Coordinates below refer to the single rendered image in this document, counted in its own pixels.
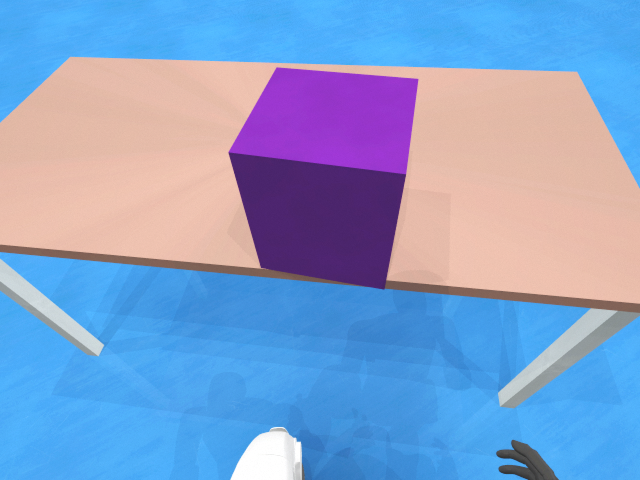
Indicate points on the right robot hand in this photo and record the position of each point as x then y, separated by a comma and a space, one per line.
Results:
523, 453

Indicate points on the table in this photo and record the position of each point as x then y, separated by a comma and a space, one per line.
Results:
515, 189

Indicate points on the carton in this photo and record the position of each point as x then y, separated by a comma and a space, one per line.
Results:
320, 164

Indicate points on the robot left thigh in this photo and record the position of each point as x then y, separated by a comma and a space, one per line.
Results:
272, 455

